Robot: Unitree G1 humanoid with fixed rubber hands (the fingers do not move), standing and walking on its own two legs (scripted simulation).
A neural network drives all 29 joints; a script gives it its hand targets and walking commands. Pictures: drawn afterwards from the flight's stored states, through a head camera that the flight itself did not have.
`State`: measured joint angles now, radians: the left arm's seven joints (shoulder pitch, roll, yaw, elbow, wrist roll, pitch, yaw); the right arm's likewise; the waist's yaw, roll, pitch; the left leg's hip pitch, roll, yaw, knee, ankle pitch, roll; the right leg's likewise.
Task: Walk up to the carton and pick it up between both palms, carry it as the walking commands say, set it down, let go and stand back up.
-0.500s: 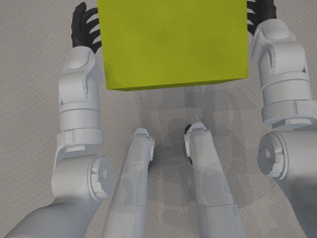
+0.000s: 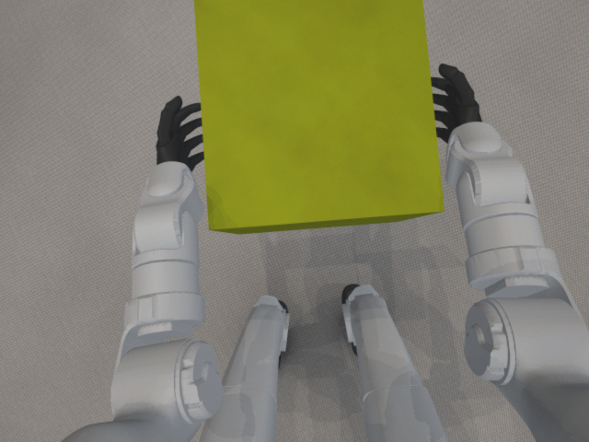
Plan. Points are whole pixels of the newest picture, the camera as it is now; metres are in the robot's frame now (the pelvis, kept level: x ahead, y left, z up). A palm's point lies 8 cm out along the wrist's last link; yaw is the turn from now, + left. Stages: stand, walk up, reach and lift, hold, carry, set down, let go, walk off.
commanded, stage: reach and lift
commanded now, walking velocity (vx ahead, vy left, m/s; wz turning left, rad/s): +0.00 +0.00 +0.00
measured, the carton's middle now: (312, 121) +0.51 +0.00 -0.10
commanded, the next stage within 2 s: none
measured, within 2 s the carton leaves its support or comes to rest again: neither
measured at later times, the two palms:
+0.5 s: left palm (130, 144) +0.42 +0.17 +0.06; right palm (500, 104) +0.44 -0.18 +0.05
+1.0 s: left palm (75, 146) +0.39 +0.18 +0.13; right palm (551, 109) +0.40 -0.17 +0.13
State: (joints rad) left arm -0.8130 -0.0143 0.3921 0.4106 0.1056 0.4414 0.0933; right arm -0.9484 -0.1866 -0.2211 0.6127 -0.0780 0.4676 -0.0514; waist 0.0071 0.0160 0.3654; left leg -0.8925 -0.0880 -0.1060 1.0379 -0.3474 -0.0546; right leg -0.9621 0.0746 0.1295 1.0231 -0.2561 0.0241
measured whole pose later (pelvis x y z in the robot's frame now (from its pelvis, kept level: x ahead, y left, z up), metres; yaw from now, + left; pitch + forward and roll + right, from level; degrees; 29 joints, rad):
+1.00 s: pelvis +0.10 +0.01 +0.09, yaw +0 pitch +0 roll +0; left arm -0.24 -0.15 0.29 0.25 0.24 0.65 0.01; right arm -0.30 0.01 -0.22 0.38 -0.20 0.65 0.00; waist 0.01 0.01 -0.10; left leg -0.20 -0.03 -0.13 0.43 -0.23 -0.02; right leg -0.25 0.05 0.13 0.39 -0.15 0.01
